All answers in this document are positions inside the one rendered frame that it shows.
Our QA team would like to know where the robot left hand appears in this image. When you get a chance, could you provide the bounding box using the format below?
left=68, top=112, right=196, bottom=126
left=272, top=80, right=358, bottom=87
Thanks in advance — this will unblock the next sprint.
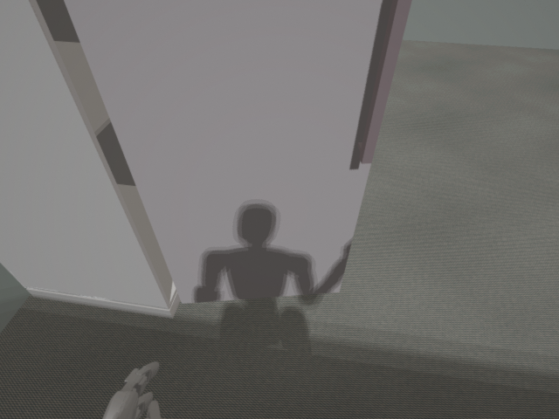
left=102, top=361, right=165, bottom=419

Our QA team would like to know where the handle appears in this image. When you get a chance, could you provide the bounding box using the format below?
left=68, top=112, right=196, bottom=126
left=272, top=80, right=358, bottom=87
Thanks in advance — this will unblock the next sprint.
left=357, top=0, right=412, bottom=164

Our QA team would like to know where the fridge door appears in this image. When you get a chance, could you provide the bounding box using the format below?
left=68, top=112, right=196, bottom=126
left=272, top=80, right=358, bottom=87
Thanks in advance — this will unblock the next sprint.
left=64, top=0, right=392, bottom=304

